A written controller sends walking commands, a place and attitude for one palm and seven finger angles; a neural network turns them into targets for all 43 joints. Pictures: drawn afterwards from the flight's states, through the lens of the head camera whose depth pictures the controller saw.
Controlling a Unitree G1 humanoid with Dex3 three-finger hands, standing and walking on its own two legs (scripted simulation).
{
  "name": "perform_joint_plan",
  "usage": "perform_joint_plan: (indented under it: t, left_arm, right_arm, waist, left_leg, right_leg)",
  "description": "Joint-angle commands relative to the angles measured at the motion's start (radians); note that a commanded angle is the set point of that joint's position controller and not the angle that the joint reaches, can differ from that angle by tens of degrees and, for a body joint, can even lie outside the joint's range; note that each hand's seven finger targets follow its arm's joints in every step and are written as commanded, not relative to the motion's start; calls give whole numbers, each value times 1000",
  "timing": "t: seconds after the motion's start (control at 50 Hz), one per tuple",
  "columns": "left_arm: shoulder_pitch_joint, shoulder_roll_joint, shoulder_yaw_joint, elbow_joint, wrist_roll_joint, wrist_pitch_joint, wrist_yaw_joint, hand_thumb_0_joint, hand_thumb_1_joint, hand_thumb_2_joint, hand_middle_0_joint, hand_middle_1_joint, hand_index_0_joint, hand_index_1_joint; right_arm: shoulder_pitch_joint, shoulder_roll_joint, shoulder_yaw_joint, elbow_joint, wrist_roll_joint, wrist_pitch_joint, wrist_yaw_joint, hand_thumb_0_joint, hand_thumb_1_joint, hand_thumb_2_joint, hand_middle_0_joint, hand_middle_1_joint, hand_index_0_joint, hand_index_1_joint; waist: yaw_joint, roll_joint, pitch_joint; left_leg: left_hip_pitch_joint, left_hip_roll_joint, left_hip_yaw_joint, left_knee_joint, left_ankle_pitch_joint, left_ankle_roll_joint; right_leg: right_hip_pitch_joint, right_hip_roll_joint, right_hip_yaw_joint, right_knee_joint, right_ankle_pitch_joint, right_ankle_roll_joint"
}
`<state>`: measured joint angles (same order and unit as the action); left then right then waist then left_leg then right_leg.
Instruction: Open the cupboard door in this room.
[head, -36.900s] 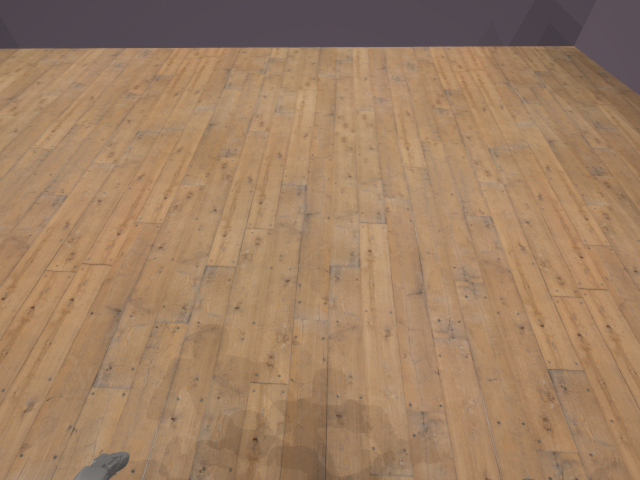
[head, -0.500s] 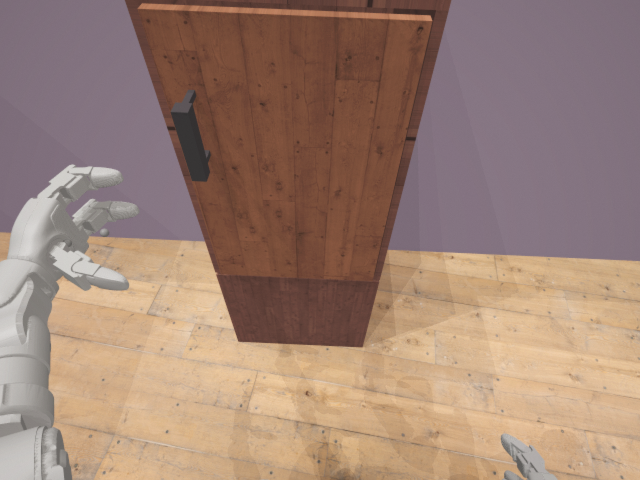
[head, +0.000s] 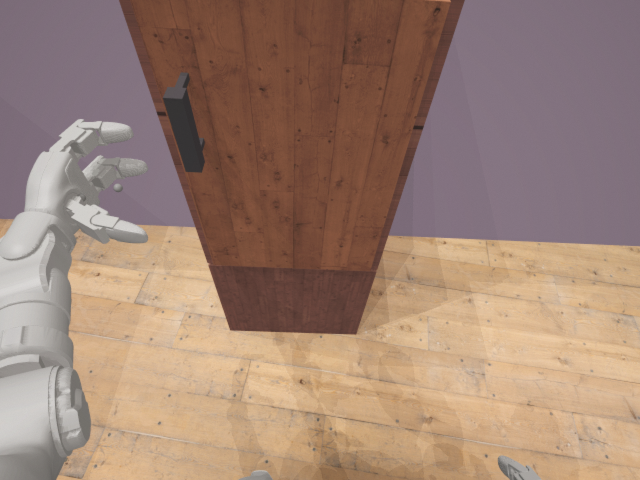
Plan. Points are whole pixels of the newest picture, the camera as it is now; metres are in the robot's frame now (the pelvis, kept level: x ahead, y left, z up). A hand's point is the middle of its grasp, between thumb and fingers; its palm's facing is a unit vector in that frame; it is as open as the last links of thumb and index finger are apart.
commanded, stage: move the hooked fingers beside the handle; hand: left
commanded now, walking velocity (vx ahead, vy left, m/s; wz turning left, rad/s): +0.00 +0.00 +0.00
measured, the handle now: (189, 123) +0.57 +0.19 +0.11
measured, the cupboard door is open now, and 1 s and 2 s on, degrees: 0 0 0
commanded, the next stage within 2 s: none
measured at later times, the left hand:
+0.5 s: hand (136, 149) +0.49 +0.24 +0.13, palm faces -0.01 -1.00 +0.01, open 14.0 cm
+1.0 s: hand (143, 139) +0.52 +0.25 +0.12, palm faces +0.00 -1.00 +0.01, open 14.0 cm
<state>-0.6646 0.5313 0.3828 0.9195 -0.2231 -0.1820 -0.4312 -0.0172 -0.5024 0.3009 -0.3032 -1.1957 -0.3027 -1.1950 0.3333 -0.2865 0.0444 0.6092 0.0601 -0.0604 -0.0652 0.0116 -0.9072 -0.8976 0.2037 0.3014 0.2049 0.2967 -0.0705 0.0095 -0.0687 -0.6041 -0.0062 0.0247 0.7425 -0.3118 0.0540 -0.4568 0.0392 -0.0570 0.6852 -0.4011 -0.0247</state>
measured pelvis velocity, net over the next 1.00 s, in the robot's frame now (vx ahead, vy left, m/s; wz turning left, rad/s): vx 0.00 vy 0.00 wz -0.04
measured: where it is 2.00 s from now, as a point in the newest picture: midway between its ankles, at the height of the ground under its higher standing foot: outside the picture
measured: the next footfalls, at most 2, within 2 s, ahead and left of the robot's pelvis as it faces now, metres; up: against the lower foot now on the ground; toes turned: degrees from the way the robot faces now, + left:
none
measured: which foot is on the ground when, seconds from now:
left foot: down 0.00-1.00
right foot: down 0.00-1.00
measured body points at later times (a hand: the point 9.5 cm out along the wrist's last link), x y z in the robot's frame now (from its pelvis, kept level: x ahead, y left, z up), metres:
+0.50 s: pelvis +0.00 -0.01 -0.01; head +0.09 +0.02 +0.43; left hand +0.48 +0.30 +0.13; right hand -0.02 -0.29 -0.11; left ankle +0.03 +0.08 -0.71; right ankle -0.04 -0.11 -0.71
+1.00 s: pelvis +0.00 +0.00 -0.02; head +0.12 +0.03 +0.42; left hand +0.52 +0.30 +0.12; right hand -0.03 -0.28 -0.11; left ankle +0.03 +0.08 -0.71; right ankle -0.04 -0.11 -0.71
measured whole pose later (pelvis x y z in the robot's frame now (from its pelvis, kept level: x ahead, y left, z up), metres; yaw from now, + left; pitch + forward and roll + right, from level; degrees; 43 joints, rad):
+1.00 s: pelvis +0.00 +0.00 -0.02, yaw -2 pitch +19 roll -4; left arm -1.00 0.76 0.48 1.26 -0.09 -0.26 -0.42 -0.02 -0.50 0.30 -0.30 -1.20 -0.30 -1.19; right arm 0.44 -0.29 0.05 0.62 0.03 0.07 -0.05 0.01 -0.91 -0.90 0.20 0.30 0.21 0.30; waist -0.19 0.01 -0.08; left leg -0.83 0.04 0.02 0.86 -0.35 0.05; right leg -0.67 0.08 -0.06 0.76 -0.42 -0.03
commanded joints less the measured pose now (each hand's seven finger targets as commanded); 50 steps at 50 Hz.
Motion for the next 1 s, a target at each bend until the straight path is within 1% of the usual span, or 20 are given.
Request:
perform_joint_plan:
  t: [0.0,0.1,0.24,0.28,0.3,0.34,0.36,0.38,0.4,0.46,0.56,0.62,0.7,0.8,0.84,0.88,0.92,0.94,0.96,0.98]
  left_arm:
    - [-519,300,45,-130,-8,-93,7,0,-500,300,-300,-1200,-300,-1200]
    - [-557,350,63,-44,15,-106,8,0,-500,300,-300,-1200,-300,-1200]
    - [-643,417,86,25,35,-147,7,0,-500,300,-300,-1200,-300,-1200]
    - [-674,391,62,55,32,-147,0,0,-500,300,-300,-1200,-300,-1200]
    - [-676,434,88,66,41,-146,-2,0,-500,300,-300,-1200,-300,-1200]
    - [-682,424,68,92,45,-135,-10,0,-500,300,-300,-1200,-300,-1200]
    - [-694,458,88,99,54,-135,-10,0,-500,300,-300,-1200,-300,-1200]
    - [-696,445,77,105,53,-135,-11,0,-500,300,-300,-1200,-300,-1200]
    - [-705,491,108,114,59,-135,-7,0,-500,300,-300,-1200,-300,-1200]
    - [-731,503,106,116,70,-142,-7,0,-500,300,-300,-1200,-300,-1200]
    - [-777,548,117,173,86,-135,-5,0,-500,300,-300,-1200,-300,-1200]
    - [-827,544,94,189,100,-131,-5,0,-500,300,-300,-1200,-300,-1200]
    - [-757,510,90,166,93,-137,-15,0,-500,300,-300,-1200,-300,-1200]
    - [-772,535,110,205,85,-110,-19,0,-500,300,-300,-1200,-300,-1200]
    - [-806,540,105,184,96,-111,-7,0,-500,300,-300,-1200,-300,-1200]
    - [-841,534,102,110,103,-140,11,0,-500,300,-300,-1200,-300,-1200]
    - [-820,600,156,96,110,-161,24,0,-500,300,-300,-1200,-300,-1200]
    - [-841,594,152,63,107,-173,26,0,-500,300,-300,-1200,-300,-1200]
    - [-843,535,116,45,102,-177,21,0,-500,300,-300,-1200,-300,-1200]
    - [-818,512,112,42,93,-178,16,0,-500,300,-300,-1200,-300,-1200]
  right_arm:
    - [82,-181,-69,-72,-6,-13,-18,0,-900,-900,200,300,200,300]
    - [108,-187,-67,-66,-10,9,-16,0,-900,-900,200,300,200,300]
    - [146,-197,-69,-46,-14,38,-18,0,-900,-900,200,300,200,300]
    - [161,-195,-68,-39,-16,43,-18,0,-900,-900,200,300,200,300]
    - [168,-203,-71,-36,-14,48,-19,0,-900,-900,200,300,200,300]
    - [175,-202,-70,-34,-14,58,-19,0,-900,-900,200,300,200,300]
    - [187,-205,-70,-29,-16,62,-21,0,-900,-900,200,300,200,300]
    - [191,-202,-68,-31,-19,65,-20,0,-900,-900,200,300,200,300]
    - [198,-208,-69,-29,-17,70,-20,0,-900,-900,200,300,200,300]
    - [211,-207,-70,-30,-22,78,-17,0,-900,-900,200,300,200,300]
    - [235,-214,-67,-28,-22,95,-20,0,-900,-900,200,300,200,300]
    - [249,-215,-64,-20,-25,99,-20,0,-900,-900,200,300,200,300]
    - [263,-212,-69,-27,-33,105,-14,0,-900,-900,200,300,200,300]
    - [269,-218,-67,-31,-30,117,-15,0,-900,-900,200,300,200,300]
    - [273,-217,-67,-33,-31,119,-16,0,-900,-900,200,300,200,300]
    - [275,-212,-67,-34,-37,116,-12,0,-900,-900,200,300,200,300]
    - [278,-213,-68,-32,-39,119,-9,0,-900,-900,200,300,200,300]
    - [280,-211,-69,-33,-40,122,-7,0,-900,-900,200,300,200,300]
    - [270,-203,-72,-32,-39,120,-3,0,-900,-900,200,300,200,300]
    - [279,-203,-74,-29,-42,120,0,0,-900,-900,200,300,200,300]
  waist:
    - [-30,84,-339]
    - [-28,98,-361]
    - [-52,116,-376]
    - [-67,99,-370]
    - [-66,100,-385]
    - [-75,122,-376]
    - [-71,122,-386]
    - [-73,144,-387]
    - [-73,123,-389]
    - [-77,150,-405]
    - [-102,120,-383]
    - [-119,160,-380]
    - [-96,207,-457]
    - [-111,117,-404]
    - [-119,133,-403]
    - [-112,207,-450]
    - [-95,240,-502]
    - [-100,236,-525]
    - [-103,273,-538]
    - [-98,254,-555]
  left_leg:
    - [426,32,-119,-50,314,-15]
    - [393,30,-113,-36,320,-15]
    - [361,33,-112,-16,299,-11]
    - [344,30,-108,-7,299,-5]
    - [341,32,-106,-4,304,-5]
    - [328,30,-98,0,292,-4]
    - [320,31,-102,3,297,-5]
    - [316,27,-96,9,309,-2]
    - [309,32,-100,11,305,-2]
    - [311,34,-101,18,308,-4]
    - [249,33,-95,30,275,4]
    - [264,36,-101,41,280,3]
    - [345,43,-108,54,379,-7]
    - [257,39,-100,54,321,5]
    - [257,40,-104,55,310,4]
    - [325,42,-111,64,364,-2]
    - [359,47,-117,75,410,-11]
    - [382,51,-124,74,432,-14]
    - [415,50,-120,79,456,-16]
    - [444,53,-130,83,506,-18]
  right_leg:
    - [-133,11,24,-71,289,-5]
    - [-129,11,29,-59,302,-4]
    - [-154,16,38,-50,289,-1]
    - [-154,20,38,-48,293,1]
    - [-156,20,42,-47,302,4]
    - [-166,19,44,-50,299,6]
    - [-164,18,44,-46,299,5]
    - [-161,19,46,-43,309,3]
    - [-165,20,46,-43,308,6]
    - [-174,24,47,-39,304,6]
    - [-180,25,54,-40,297,13]
    - [-221,27,52,-39,283,13]
    - [-238,33,40,-21,323,6]
    - [-216,36,41,-24,316,13]
    - [-234,34,41,-23,300,14]
    - [-256,37,37,-11,308,6]
    - [-246,39,40,-3,329,4]
    - [-241,41,35,4,338,4]
    - [-250,43,35,1,350,4]
    - [-250,46,26,7,363,0]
